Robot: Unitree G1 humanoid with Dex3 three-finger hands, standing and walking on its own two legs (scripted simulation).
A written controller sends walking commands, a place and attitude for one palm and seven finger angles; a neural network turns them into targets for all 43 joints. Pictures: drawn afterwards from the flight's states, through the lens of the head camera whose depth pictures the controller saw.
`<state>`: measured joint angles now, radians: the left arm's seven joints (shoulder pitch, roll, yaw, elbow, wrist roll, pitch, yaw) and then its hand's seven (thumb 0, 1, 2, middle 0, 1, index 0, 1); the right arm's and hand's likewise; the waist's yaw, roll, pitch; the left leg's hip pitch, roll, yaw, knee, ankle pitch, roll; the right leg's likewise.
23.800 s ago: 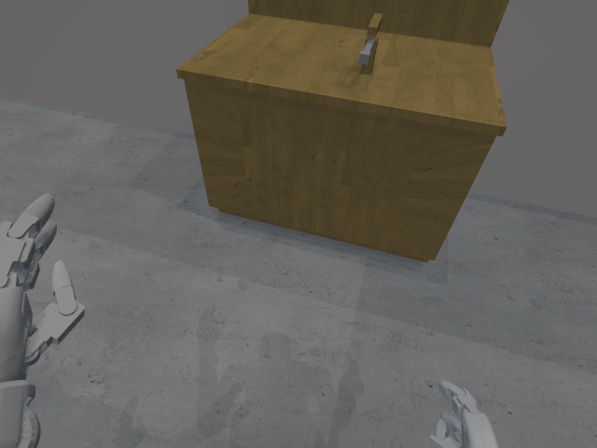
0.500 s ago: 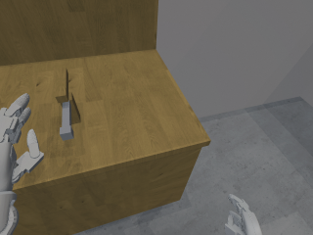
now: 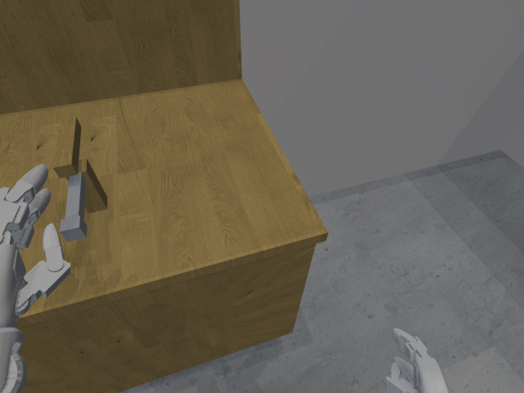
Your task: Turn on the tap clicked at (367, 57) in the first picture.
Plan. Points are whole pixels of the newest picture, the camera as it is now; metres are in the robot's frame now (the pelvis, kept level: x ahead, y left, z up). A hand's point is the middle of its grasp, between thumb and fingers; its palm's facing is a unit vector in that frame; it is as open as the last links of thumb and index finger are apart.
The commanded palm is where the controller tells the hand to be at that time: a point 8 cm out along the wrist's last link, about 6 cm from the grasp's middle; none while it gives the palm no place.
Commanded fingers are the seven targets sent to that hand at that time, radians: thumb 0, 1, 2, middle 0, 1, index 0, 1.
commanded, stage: come to a stop and stand still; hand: left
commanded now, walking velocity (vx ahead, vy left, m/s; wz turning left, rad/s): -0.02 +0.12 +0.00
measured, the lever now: (73, 228) +0.33 +0.33 +0.06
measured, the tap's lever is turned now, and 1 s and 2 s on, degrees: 0 0 0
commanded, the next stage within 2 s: look again from close up in 0.92 s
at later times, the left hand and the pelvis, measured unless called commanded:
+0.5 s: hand (23, 264) +0.22 +0.29 +0.15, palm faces +0.31 -0.85 -0.44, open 7.4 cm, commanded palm +0.16 +0.33 +0.18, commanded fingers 0.00 0.90 0.90 -0.20 -0.30 -0.20 -0.30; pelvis +0.00 +0.05 +0.00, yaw -1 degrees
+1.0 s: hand out of the picture +0.21 +0.33 +0.15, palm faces +0.35 -0.83 -0.44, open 7.4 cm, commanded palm +0.15 +0.36 +0.18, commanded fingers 0.00 0.90 0.90 -0.20 -0.30 -0.20 -0.30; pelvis -0.01 +0.08 +0.00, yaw +0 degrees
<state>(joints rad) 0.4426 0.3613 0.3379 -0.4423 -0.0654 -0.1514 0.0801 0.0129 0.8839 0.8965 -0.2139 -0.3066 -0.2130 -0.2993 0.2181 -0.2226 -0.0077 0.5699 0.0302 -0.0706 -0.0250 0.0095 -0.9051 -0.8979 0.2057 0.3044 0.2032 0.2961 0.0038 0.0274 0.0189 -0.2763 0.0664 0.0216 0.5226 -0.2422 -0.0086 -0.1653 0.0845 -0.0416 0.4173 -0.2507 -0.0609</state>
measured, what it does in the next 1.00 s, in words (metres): shifts its weight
